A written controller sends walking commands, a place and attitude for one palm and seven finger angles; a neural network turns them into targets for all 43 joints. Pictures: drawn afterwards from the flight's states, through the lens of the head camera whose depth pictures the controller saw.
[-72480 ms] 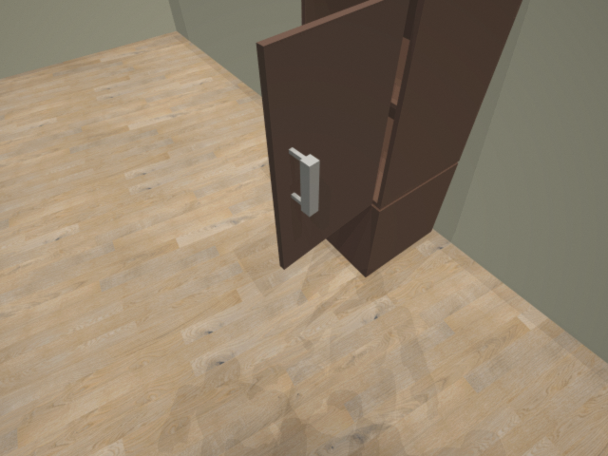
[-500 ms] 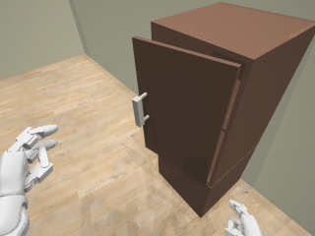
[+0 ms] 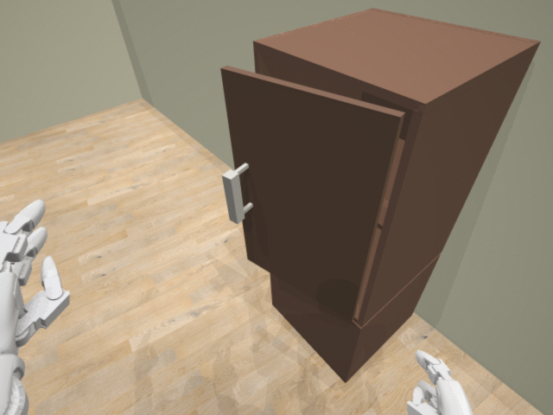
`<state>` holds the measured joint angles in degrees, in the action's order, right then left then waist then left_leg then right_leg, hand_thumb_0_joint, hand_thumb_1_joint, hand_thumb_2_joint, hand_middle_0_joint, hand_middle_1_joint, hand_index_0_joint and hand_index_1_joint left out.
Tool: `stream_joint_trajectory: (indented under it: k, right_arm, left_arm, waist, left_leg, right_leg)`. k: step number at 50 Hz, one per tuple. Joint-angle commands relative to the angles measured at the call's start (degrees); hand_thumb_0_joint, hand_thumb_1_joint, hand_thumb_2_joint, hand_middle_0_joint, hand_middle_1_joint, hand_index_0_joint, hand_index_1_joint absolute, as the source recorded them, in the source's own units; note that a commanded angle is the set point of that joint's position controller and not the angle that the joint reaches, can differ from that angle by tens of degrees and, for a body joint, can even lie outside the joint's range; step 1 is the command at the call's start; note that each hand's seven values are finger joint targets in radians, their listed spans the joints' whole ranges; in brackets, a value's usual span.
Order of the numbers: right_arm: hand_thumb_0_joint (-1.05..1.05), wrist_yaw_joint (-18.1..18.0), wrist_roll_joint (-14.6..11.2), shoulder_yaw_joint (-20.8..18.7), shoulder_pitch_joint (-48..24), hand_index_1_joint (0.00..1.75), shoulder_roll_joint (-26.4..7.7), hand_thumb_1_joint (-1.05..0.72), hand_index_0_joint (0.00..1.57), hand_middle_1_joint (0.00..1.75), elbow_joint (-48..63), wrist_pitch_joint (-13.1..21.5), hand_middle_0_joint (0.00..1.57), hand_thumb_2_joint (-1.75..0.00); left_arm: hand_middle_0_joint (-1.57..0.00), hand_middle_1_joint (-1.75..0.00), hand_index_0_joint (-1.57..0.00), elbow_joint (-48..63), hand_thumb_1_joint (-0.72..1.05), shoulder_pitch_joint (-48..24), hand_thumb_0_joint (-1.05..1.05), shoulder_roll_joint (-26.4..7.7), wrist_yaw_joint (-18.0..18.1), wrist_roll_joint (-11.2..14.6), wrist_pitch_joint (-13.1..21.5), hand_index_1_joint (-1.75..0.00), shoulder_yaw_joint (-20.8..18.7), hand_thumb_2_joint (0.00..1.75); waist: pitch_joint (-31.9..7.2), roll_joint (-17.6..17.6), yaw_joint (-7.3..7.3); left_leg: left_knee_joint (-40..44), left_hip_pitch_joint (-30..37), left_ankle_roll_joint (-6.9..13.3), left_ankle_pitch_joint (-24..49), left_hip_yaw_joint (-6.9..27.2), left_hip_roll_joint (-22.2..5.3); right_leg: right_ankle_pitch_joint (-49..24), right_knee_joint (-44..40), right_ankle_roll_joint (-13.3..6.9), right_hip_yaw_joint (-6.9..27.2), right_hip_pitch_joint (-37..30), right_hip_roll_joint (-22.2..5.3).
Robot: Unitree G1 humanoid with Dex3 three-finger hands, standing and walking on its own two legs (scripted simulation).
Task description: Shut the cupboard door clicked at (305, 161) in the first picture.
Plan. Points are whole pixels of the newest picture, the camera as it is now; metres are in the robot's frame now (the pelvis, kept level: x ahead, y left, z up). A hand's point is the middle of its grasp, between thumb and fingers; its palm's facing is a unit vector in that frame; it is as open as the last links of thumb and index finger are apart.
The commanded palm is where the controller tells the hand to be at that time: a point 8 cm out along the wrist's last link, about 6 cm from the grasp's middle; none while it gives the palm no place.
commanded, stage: step back with the hand held close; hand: left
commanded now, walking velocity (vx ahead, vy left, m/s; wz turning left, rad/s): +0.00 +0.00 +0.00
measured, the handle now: (240, 192) +0.61 +0.17 -0.04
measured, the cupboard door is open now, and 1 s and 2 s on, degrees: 14 14 14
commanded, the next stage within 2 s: stop stepping back and stand still in 1.52 s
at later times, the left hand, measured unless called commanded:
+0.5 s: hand (45, 296) +0.19 +0.29 +0.16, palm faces +0.38 -0.78 -0.49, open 7.4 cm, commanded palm +0.13 +0.32 +0.17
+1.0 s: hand out of the picture +0.09 +0.29 +0.17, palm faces +0.50 -0.77 -0.41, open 7.4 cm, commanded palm +0.03 +0.33 +0.17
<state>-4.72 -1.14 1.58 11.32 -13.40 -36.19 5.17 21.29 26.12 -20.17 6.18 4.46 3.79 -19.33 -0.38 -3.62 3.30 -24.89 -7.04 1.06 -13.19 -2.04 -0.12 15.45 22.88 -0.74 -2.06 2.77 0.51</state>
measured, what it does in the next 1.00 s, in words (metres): shifts its weight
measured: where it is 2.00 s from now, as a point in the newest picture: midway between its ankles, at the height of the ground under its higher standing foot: outside the picture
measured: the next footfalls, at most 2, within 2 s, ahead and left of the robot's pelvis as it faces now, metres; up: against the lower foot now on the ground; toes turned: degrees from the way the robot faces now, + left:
right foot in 1.26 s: -0.13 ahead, -0.11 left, +0.00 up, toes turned +7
left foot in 1.76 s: -0.07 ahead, +0.13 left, +0.00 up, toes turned +1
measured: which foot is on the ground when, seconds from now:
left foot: down 0.00-1.00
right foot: down 0.00-1.00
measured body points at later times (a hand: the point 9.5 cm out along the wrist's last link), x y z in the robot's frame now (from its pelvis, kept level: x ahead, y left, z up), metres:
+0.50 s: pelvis -0.02 +0.02 -0.01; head -0.02 +0.02 +0.44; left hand +0.16 +0.33 +0.19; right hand +0.15 -0.23 -0.09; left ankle +0.01 +0.11 -0.74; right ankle -0.03 -0.11 -0.74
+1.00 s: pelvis -0.10 +0.02 -0.02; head -0.10 +0.04 +0.43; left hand +0.06 +0.33 +0.19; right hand +0.06 -0.22 -0.10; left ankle +0.01 +0.11 -0.74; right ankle -0.03 -0.11 -0.74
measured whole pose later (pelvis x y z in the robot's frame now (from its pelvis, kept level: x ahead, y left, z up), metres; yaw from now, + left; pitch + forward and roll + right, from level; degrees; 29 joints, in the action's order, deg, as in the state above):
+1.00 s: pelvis -0.10 +0.02 -0.02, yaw +2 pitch +0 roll -2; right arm -4.4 0.3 0.6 13.8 -12.9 -34.8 2.8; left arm 29.0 28.5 -22.7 9.7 1.6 13.8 -24.5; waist -0.9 -0.5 0.4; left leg -38.5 -27.5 2.2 -16.3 -1.7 0.1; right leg 12.5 34.4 0.6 -1.1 21.6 0.6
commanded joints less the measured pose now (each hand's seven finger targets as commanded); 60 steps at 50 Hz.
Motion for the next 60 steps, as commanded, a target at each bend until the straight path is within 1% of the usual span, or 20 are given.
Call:
stream_joint_trajectory:
  k: [1, 3, 4, 5, 8, 11, 14, 17, 23, 27, 34, 37, 41, 46, 48, 52, 55, 56, 58, 60]
  right_arm:
    - [0.0, -0.12, 0.09, -2.33, -8.37, 0.3, -5.48, -0.9, 0.2, 0.3, 9.1, 3.33, 0.2, -0.9]
    - [0.0, -0.06, 0.08, -2.31, -8.35, 0.3, -5.36, -0.9, 0.2, 0.3, 9.27, 3.29, 0.2, -0.9]
    - [0.0, 0.07, -0.18, -2.82, -7.85, 0.3, -6.91, -0.9, 0.2, 0.3, 10.95, 1.94, 0.2, -0.9]
    - [0.0, -0.06, 0.2, -2.82, -7.83, 0.3, -6.41, -0.9, 0.2, 0.3, 9.68, 1.15, 0.2, -0.9]
    - [0.0, -0.08, 0.23, -3.35, -7.26, 0.3, -6.11, -0.9, 0.2, 0.3, 9.68, -0.3, 0.2, -0.9]
    - [0.0, -0.66, 0.21, -3.85, -7.4, 0.3, -6.87, -0.9, 0.2, 0.3, 10.43, -1.25, 0.2, -0.9]
    - [0.0, -1.22, 0.11, -3.94, -6.99, 0.3, -7.06, -0.9, 0.2, 0.3, 11.85, -2.61, 0.2, -0.9]
    - [0.0, -1.4, -0.02, -4.13, -6.71, 0.3, -7.07, -0.9, 0.2, 0.3, 12.81, -3.83, 0.2, -0.9]
    - [0.0, -1.34, -0.13, -4.29, -6.43, 0.3, -7.27, -0.9, 0.2, 0.3, 13.77, -4.81, 0.2, -0.9]
    - [0.0, -1.5, -0.11, -4.12, -6.09, 0.3, -7.44, -0.9, 0.2, 0.3, 13.62, -4.3, 0.2, -0.9]
    - [0.0, -1.67, 0.27, -4.19, -5.25, 0.3, -8.31, -0.9, 0.2, 0.3, 13.55, -1.55, 0.2, -0.9]
    - [0.0, -1.59, 0.8, -4.28, -4.62, 0.3, -8.39, -0.9, 0.2, 0.3, 12.93, -0.19, 0.2, -0.9]
    - [0.0, -1.07, 1.06, -4.72, -3.63, 0.3, -8.68, -0.9, 0.2, 0.3, 12.11, 0.94, 0.2, -0.9]
    - [0.0, -0.29, 1.71, -4.67, -2.59, 0.3, -7.36, -0.9, 0.2, 0.3, 10.31, 1.16, 0.2, -0.9]
    - [0.0, -0.08, 1.59, -4.08, -2.68, 0.3, -6.19, -0.9, 0.2, 0.3, 9.74, 0.94, 0.2, -0.9]
    - [0.0, -0.49, 1.34, -4.05, -2.99, 0.3, -6.45, -0.9, 0.2, 0.3, 9.63, 0.54, 0.2, -0.9]
    - [0.0, -1.03, 1.07, -4.32, -4.76, 0.3, -8.12, -0.9, 0.2, 0.3, 10.47, 1.46, 0.2, -0.9]
    - [0.0, -1.2, 1.22, -4.67, -5.45, 0.3, -7.9, -0.9, 0.2, 0.3, 10.55, 1.87, 0.2, -0.9]
    - [0.0, -0.91, 1.57, -5.25, -5.39, 0.3, -7.44, -0.9, 0.2, 0.3, 10.18, 2.78, 0.2, -0.9]
    - [0.0, -0.34, 1.51, -5.43, -5.75, 0.3, -7.64, -0.9, 0.2, 0.3, 10.23, 3.15, 0.2, -0.9]
  left_arm:
    - [-0.2, -0.3, -0.2, 10.58, 0.9, -4.64, 0.0, -10.8, 0.61, -0.02, 3.48, -0.3, -6.95, 0.9]
    - [-0.2, -0.3, -0.2, 11.3, 0.9, -5.33, 0.0, -10.71, 0.62, 0.08, 3.57, -0.3, -6.76, 0.9]
    - [-0.2, -0.3, -0.2, 13.74, 0.9, -9.75, 0.0, -16.24, 1.1, -0.44, 5.67, -0.3, -12.07, 0.9]
    - [-0.2, -0.3, -0.2, 9.7, 0.9, -5.88, 0.0, -13.37, 0.88, -0.33, 6.23, -0.3, -9.53, 0.9]
    - [-0.2, -0.3, -0.2, 9.0, 0.9, -2.77, 0.0, -12.33, 0.89, -0.59, 7.72, -0.3, -8.39, 0.9]
    - [-0.2, -0.3, -0.2, 11.59, 0.9, -1.33, 0.0, -13.64, 1.31, -0.49, 8.23, -0.3, -9.26, 0.9]
    - [-0.2, -0.3, -0.2, 13.75, 0.9, 0.41, 0.0, -15.01, 1.71, -0.15, 7.92, -0.3, -10.86, 0.9]
    - [-0.2, -0.3, -0.2, 14.8, 0.9, 1.91, 0.0, -15.58, 1.95, 0.0, 7.41, -0.3, -11.68, 0.9]
    - [-0.2, -0.3, -0.2, 14.74, 0.9, 5.02, 0.0, -15.35, 2.54, 0.22, 7.24, -0.3, -11.98, 0.9]
    - [-0.2, -0.3, -0.2, 15.11, 0.9, 3.97, 0.0, -15.29, 3.03, -0.18, 8.18, -0.3, -12.01, 0.9]
    - [-0.2, -0.3, -0.2, 17.67, 0.9, 0.36, 0.0, -14.55, 3.47, -2.1, 11.21, -0.3, -12.77, 0.9]
    - [-0.2, -0.3, -0.2, 18.75, 0.9, -0.48, 0.0, -14.38, 3.4, -2.66, 11.9, -0.3, -13.05, 0.9]
    - [-0.2, -0.3, -0.2, 18.17, 0.9, -0.69, 0.0, -15.1, 3.41, -3.12, 12.47, -0.3, -14.3, 0.9]
    - [-0.2, -0.3, -0.2, 18.7, 0.9, -2.45, 0.0, -15.44, 4.2, -2.8, 13.08, -0.3, -13.16, 0.9]
    - [-0.2, -0.3, -0.2, 18.77, 0.9, -2.25, 0.0, -14.93, 4.73, -2.44, 13.33, -0.3, -11.69, 0.9]
    - [-0.2, -0.3, -0.2, 17.28, 0.9, 0.04, 0.0, -15.51, 5.36, -2.29, 13.79, -0.3, -12.52, 0.9]
    - [-0.2, -0.3, -0.2, 17.88, 0.9, 0.76, 0.0, -15.5, 5.11, -2.79, 14.63, -0.3, -14.68, 0.9]
    - [-0.2, -0.3, -0.2, 18.8, 0.9, -0.07, 0.0, -16.4, 4.8, -2.7, 14.92, -0.3, -15.29, 0.9]
    - [-0.2, -0.3, -0.2, 19.69, 0.9, 1.57, 0.0, -17.02, 4.0, -2.21, 15.12, -0.3, -16.55, 0.9]
    - [-0.2, -0.3, -0.2, 18.95, 0.9, 4.33, 0.0, -15.89, 3.35, -1.78, 14.96, -0.3, -16.01, 0.9]
  waist:
    - [-0.36, 0.11, 0.27]
    - [-1.19, -0.28, 0.18]
    - [0.5, 0.78, -1.79]
    - [0.14, 3.03, -2.35]
    - [-2.02, 4.42, -2.58]
    - [-6.48, 0.08, -2.68]
    - [-10.01, 0.34, -2.53]
    - [-11.65, 0.59, -2.64]
    - [-9.99, 0.9, -2.78]
    - [-6.68, -0.2, -3.0]
    - [-4.16, -5.47, -3.2]
    - [-4.44, -6.57, -3.13]
    - [-4.86, -4.05, -3.13]
    - [-2.08, 3.97, -3.93]
    - [-2.93, 6.0, -4.31]
    - [-2.92, 3.16, -4.46]
    - [-4.44, -8.46, -3.65]
    - [-5.43, -9.73, -3.17]
    - [-8.24, -7.56, -2.92]
    - [-6.84, -8.75, -2.93]
  left_leg:
    - [4.0, 1.77, 0.64, 8.64, 0.95, -0.99]
    - [3.99, 2.12, 0.68, 8.21, 0.91, -0.87]
    - [0.1, -2.14, 1.82, 4.13, 1.98, -2.11]
    - [-2.03, -2.32, 1.78, 2.87, 2.21, -1.53]
    - [-4.12, -3.26, 1.29, 5.05, 2.24, -1.81]
    - [-2.07, -2.11, 1.19, 13.83, 3.03, -3.19]
    - [-1.1, -1.92, 1.31, 24.51, 3.92, -4.69]
    - [-1.55, -3.34, 1.05, 27.64, 4.05, -5.36]
    - [-0.21, -9.77, 1.25, 18.4, 4.88, -6.3]
    - [3.16, -17.45, 2.3, 2.81, 6.88, -6.85]
    - [10.43, -33.61, 4.95, -23.81, 11.48, -9.58]
    - [11.96, -36.59, 5.51, -26.49, 13.22, -11.25]
    - [7.72, -37.43, 5.02, -27.66, 11.46, -9.5]
    - [-6.33, -24.68, 1.18, -17.58, 6.45, -3.35]
    - [-8.19, -19.48, 0.37, -12.6, 5.72, -2.42]
    - [-2.74, -19.83, 1.31, -15.44, 8.26, -4.2]
    - [13.58, -36.84, 5.43, -30.32, 17.92, -13.0]
    - [15.9, -38.12, 6.17, -29.44, 21.0, -15.45]
    - [13.18, -34.42, 6.26, -25.08, 18.77, -16.29]
    - [11.55, -35.11, 5.09, -26.38, 14.92, -15.04]
  right_leg:
    - [-8.27, -4.92, 0.3, 0.78, 5.53, -0.61]
    - [-7.98, -4.64, 0.4, 0.89, 5.4, -0.79]
    - [-8.59, -7.59, 0.28, 6.45, 10.25, -4.44]
    - [-7.33, -8.8, -0.27, 7.74, 11.93, -6.33]
    - [-10.13, -6.88, -1.12, 8.0, 12.78, -8.34]
    - [-17.77, -1.46, -0.31, 4.83, 9.9, -6.67]
    - [-24.15, 3.24, 0.82, 2.9, 6.56, -4.21]
    - [-27.12, 5.44, 0.86, 3.05, 4.81, -4.03]
    - [-21.33, 6.16, 0.94, 4.4, 5.47, -3.98]
    - [-11.12, 5.68, 1.14, 4.73, 5.31, -3.0]
    - [-3.77, 12.55, 1.94, 3.51, -2.35, 0.39]
    - [-3.83, 16.22, 2.16, 2.89, -4.34, 1.59]
    - [-1.92, 14.58, 1.32, 5.37, -3.6, 0.91]
    - [9.77, -0.02, -3.24, 16.34, 16.74, -7.8]
    - [9.24, -2.0, -3.65, 15.57, 20.92, -9.46]
    - [11.94, -0.2, -1.61, 10.01, 21.15, -5.69]
    - [4.54, 17.96, 1.54, 3.1, 2.7, 3.17]
    - [2.37, 22.26, 1.72, 2.27, 0.12, 4.65]
    - [3.36, 22.7, 1.39, 3.17, -0.01, 4.81]
    - [6.11, 18.34, 0.29, 3.5, -0.32, 4.35]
